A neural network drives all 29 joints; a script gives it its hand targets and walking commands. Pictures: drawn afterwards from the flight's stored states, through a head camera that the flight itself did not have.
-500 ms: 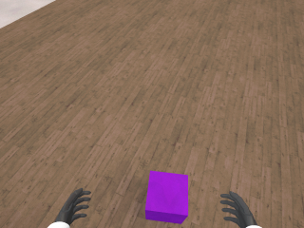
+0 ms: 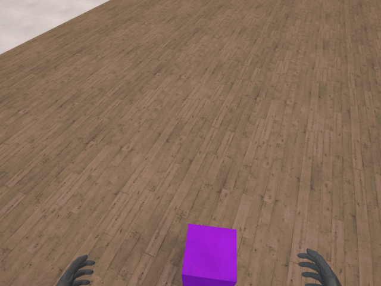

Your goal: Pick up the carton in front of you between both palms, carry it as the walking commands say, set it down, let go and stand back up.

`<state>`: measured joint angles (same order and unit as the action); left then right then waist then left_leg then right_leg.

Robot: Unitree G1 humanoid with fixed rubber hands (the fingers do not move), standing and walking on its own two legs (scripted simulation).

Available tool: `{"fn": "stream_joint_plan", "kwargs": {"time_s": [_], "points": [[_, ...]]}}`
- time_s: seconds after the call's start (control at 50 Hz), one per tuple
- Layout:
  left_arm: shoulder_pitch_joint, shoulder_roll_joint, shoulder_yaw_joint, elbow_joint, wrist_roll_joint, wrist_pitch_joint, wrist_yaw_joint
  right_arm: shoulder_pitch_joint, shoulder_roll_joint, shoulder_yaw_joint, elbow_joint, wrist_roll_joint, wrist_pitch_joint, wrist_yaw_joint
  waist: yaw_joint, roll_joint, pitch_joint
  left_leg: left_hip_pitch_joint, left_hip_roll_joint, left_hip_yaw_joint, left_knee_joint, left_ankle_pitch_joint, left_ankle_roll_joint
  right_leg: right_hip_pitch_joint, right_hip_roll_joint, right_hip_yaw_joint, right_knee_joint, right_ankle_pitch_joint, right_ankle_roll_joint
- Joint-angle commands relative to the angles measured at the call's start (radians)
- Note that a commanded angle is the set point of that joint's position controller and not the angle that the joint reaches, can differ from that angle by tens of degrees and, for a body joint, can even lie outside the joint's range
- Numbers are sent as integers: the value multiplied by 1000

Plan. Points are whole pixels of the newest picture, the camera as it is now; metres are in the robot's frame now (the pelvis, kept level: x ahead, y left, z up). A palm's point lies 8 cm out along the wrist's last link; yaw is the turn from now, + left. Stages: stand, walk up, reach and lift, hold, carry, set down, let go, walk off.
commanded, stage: stand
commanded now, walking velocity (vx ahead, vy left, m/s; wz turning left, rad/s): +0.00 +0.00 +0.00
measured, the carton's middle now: (208, 259) +0.36 -0.07 -0.64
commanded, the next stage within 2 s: none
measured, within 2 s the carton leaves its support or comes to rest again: neither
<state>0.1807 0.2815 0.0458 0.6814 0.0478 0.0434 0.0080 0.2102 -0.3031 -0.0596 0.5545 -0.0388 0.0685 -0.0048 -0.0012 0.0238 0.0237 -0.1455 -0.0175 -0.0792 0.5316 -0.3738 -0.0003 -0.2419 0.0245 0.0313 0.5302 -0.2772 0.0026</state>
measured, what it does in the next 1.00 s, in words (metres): stands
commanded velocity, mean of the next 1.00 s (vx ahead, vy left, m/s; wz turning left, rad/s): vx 0.00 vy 0.00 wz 0.00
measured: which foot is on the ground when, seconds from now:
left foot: down 0.00-1.00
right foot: down 0.00-1.00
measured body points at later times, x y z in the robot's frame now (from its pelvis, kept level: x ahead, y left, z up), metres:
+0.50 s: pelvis +0.01 -0.01 +0.00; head +0.01 -0.02 +0.45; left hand +0.14 +0.29 -0.09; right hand +0.15 -0.30 -0.10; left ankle -0.05 +0.12 -0.73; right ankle +0.00 -0.12 -0.73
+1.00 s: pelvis +0.00 -0.01 +0.01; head -0.01 -0.02 +0.46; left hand +0.10 +0.30 -0.10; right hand +0.12 -0.32 -0.10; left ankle -0.05 +0.12 -0.73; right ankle +0.00 -0.12 -0.73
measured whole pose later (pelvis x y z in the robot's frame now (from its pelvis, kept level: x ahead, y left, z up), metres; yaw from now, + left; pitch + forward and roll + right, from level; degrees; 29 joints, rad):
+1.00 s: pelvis +0.00 -0.01 +0.01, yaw +1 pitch -2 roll +0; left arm 0.11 0.34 0.04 0.99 0.02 0.00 0.01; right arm 0.21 -0.38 -0.01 0.85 -0.03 -0.01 -0.03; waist 0.02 0.02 0.02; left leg -0.06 0.00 -0.09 0.39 -0.29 -0.02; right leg -0.16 0.02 0.01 0.43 -0.23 -0.01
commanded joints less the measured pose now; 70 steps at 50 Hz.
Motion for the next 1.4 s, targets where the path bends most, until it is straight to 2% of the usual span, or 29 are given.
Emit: {"fn": "stream_joint_plan", "kwargs": {"time_s": [0.0,0.1,0.12,0.2,0.22,0.32,0.38,0.44,0.5,0.52,0.54,0.56,0.58,0.64,0.66,0.78,0.8,0.84,0.86,0.88,1.02,1.04,1.08,1.12,1.14,1.16,1.22,1.26,1.38], "points": [[-74,150,42,-37,0,-33,10,-46,-136,-35,-41,-6,-43,-5,-1,-34,-59,-65,56,-42,-88,208,-10,42,-67,31,-64,171,-2],[-88,176,43,20,0,-40,15,-29,-161,-30,10,-8,-55,-18,5,12,-81,-55,58,-31,-88,293,-13,97,-78,44,-55,257,-11],[-71,175,45,30,0,-43,19,-19,-164,-29,21,-4,-60,-20,13,-28,-94,-53,68,-45,-78,346,-9,121,-86,41,-41,310,-18],[-71,185,39,66,-9,-48,17,5,-179,-21,50,0,-63,-20,11,-18,-95,-14,70,-48,-84,417,-2,110,-96,44,-36,346,-22],[-74,193,38,76,-10,-46,14,7,-184,-20,60,-4,-64,-21,4,5,-86,-26,71,-42,-85,413,0,115,-94,41,-43,340,-26],[-93,200,37,108,-7,-46,15,-15,-194,-16,80,0,-69,-26,13,-33,-62,-14,75,-60,-109,365,-6,102,-92,39,-76,289,-21],[-95,197,32,129,-8,-50,14,4,-200,-11,101,2,-70,-28,9,-3,-61,-20,73,-57,-120,359,3,118,-102,49,-84,298,-28],[-106,193,32,138,-11,-54,16,-20,-197,-7,103,-4,-73,-29,14,-44,-72,-20,74,-55,-119,372,0,128,-100,46,-81,309,-31],[-106,203,36,155,-10,-51,17,-3,-201,-1,131,-1,-75,-30,15,-11,-33,-19,74,-53,-142,381,-4,125,-106,58,-91,313,-31],[-94,213,35,158,-20,-53,17,3,-198,0,138,2,-78,-27,16,-45,-57,2,82,-58,-132,376,2,130,-112,62,-95,329,-39],[-104,214,39,165,-15,-50,16,3,-196,0,141,5,-81,-28,4,-19,-91,23,80,-46,-128,407,-4,146,-110,58,-92,346,-34],[-107,192,30,162,-21,-51,12,-9,-205,-2,146,4,-82,-30,14,12,-63,-12,76,-46,-132,406,-6,148,-107,58,-90,347,-31],[-92,210,34,173,-17,-52,13,8,-207,1,154,1,-79,-30,15,-28,-67,-2,85,-48,-137,408,-5,155,-111,50,-93,342,-34],[-94,200,30,185,-17,-52,11,2,-211,2,154,7,-78,-34,12,-5,-48,-5,87,-56,-147,397,1,129,-104,50,-92,330,-34],[-106,206,29,188,-17,-53,10,-13,-218,3,169,5,-75,-35,16,-39,-68,9,89,-52,-146,390,-1,136,-105,46,-95,325,-31],[-111,220,30,220,-18,-52,9,0,-223,6,202,7,-80,-31,9,-2,-28,-4,82,-53,-180,317,0,137,-119,73,-132,279,-38],[-107,223,32,228,-19,-53,10,-20,-231,3,202,3,-79,-31,18,-31,-30,1,86,-63,-181,303,5,127,-113,69,-140,257,-33],[-122,208,22,236,-23,-54,5,-15,-225,7,212,7,-82,-29,8,-12,-33,6,87,-59,-185,298,1,136,-115,72,-145,257,-37],[-111,225,27,243,-28,-55,4,-21,-217,13,218,7,-84,-27,23,-38,-25,-5,92,-59,-183,299,-2,142,-119,85,-155,267,-32],[-114,225,27,254,-23,-60,5,-17,-221,6,225,2,-84,-26,15,-39,-32,6,91,-58,-196,285,-1,144,-121,80,-149,266,-34],[-111,246,22,278,-24,-53,4,-17,-231,15,260,8,-87,-28,12,-10,-29,20,96,-51,-201,302,-1,141,-118,81,-163,277,-37],[-114,233,22,279,-25,-54,3,-26,-231,17,265,9,-87,-29,20,-28,-23,8,101,-54,-204,287,2,140,-121,80,-161,278,-33],[-122,242,21,283,-26,-53,5,-32,-237,16,269,8,-83,-29,23,2,-14,-9,97,-52,-223,259,-2,148,-118,83,-169,235,-30],[-119,254,22,290,-27,-52,3,-29,-223,18,275,13,-91,-26,24,-40,-8,-13,104,-65,-230,250,2,151,-122,95,-175,232,-36],[-106,235,20,295,-28,-51,2,-68,-239,15,277,12,-90,-23,36,-27,-1,-16,101,-59,-227,225,3,144,-120,91,-185,226,-31],[-124,241,19,294,-22,-52,0,-51,-234,13,275,11,-89,-25,17,-25,-1,-11,93,-53,-227,224,5,135,-126,101,-194,217,-32],[-128,256,19,298,-26,-53,2,-32,-240,15,302,14,-86,-21,8,-30,-32,29,103,-55,-227,232,5,133,-131,103,-195,226,-35],[-127,253,23,304,-32,-52,6,-37,-241,16,302,12,-87,-21,12,-8,-18,4,105,-62,-243,207,6,130,-116,90,-187,202,-38],[-136,266,17,323,-31,-58,0,-38,-245,21,333,16,-89,-20,9,-31,-18,14,101,-54,-236,230,8,140,-127,108,-201,199,-36]]}}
